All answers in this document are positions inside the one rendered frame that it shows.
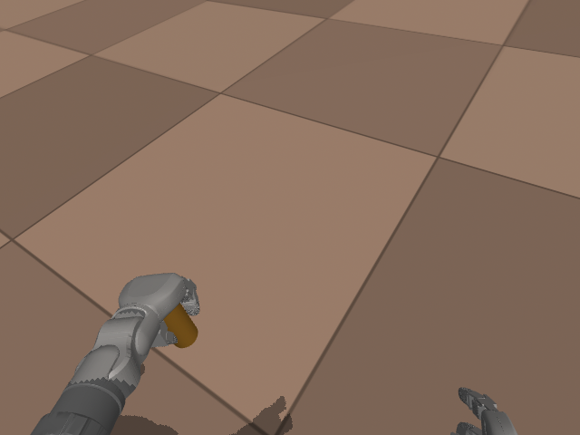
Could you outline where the left robot hand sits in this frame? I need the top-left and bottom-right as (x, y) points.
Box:
(119, 273), (199, 348)

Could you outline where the right robot hand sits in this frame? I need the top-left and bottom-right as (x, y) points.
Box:
(450, 387), (518, 435)

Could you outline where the can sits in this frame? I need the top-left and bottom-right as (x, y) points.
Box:
(163, 303), (198, 348)

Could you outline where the left robot arm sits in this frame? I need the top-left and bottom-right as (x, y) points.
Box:
(30, 304), (160, 435)

